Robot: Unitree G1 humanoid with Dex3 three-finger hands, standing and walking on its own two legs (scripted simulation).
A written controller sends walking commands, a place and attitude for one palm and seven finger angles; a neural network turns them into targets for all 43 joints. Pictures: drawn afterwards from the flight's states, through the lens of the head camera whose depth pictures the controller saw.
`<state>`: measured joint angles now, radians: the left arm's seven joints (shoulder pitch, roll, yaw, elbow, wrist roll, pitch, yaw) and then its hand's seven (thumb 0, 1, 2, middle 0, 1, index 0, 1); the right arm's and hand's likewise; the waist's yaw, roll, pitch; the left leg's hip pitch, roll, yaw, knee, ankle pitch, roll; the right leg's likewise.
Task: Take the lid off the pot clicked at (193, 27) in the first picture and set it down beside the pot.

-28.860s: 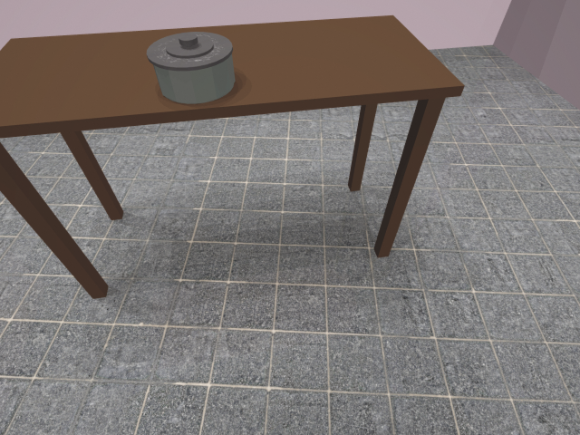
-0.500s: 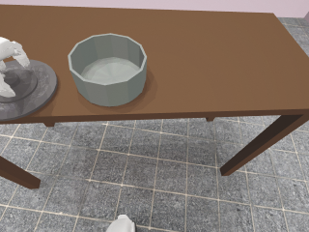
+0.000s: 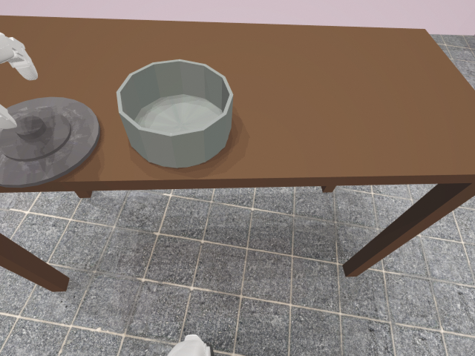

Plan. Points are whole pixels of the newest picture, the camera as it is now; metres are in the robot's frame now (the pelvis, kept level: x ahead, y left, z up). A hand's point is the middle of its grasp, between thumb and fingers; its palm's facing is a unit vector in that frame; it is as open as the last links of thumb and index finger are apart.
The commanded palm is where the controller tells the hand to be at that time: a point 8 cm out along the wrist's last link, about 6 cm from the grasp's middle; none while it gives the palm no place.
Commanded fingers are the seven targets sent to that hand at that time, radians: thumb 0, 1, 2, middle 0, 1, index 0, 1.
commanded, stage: raise the empty hand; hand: left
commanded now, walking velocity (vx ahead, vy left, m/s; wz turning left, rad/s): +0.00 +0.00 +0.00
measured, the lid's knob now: (30, 127) +0.47 +0.35 +0.09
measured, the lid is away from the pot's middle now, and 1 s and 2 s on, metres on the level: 0.25 0.25 0.25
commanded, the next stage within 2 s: draw the hand back to the body in 0.66 s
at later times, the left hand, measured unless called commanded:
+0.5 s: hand out of the picture +0.47 +0.34 +0.24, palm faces -0.26 -0.11 -0.96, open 11.0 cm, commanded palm +0.47 +0.33 +0.31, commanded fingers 0.00 -0.09 0.81 -0.42 -0.72 -0.42 -0.72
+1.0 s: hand out of the picture +0.46 +0.33 +0.24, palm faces -0.24 -0.09 -0.97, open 11.0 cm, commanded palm +0.43 +0.33 +0.31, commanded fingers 0.00 -0.09 0.81 -0.42 -0.72 -0.42 -0.72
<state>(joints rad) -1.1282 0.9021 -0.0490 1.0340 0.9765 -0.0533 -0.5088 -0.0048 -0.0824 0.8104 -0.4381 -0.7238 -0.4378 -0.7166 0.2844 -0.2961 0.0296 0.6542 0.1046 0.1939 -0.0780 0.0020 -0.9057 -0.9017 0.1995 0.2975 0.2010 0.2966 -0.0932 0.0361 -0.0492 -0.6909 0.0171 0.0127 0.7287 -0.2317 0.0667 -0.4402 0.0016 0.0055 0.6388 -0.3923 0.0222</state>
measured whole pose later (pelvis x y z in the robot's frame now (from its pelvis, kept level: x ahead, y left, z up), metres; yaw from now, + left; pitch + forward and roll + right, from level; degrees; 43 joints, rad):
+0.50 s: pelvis +0.01 +0.00 +0.01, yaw +0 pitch +10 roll -3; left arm -1.24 0.92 -0.07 1.04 1.00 0.01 -0.54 0.00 -0.08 0.81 -0.44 -0.72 -0.44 -0.72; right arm 0.29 -0.30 0.03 0.65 0.11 0.20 -0.05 0.00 -0.91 -0.90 0.20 0.30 0.20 0.30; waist -0.10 0.05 -0.05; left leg -0.63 0.01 0.02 0.67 -0.22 0.06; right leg -0.39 -0.01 0.01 0.58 -0.38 0.02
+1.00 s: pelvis +0.01 -0.02 +0.01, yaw +1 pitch +9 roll -2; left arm -1.13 0.94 -0.02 0.93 0.98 0.03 -0.55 0.00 -0.08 0.81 -0.44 -0.72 -0.44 -0.72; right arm 0.26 -0.30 0.01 0.63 0.11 0.24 -0.04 0.00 -0.91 -0.90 0.20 0.30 0.20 0.30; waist -0.09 0.05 -0.03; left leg -0.58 0.01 0.01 0.62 -0.20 0.04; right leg -0.34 0.00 0.01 0.54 -0.37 0.03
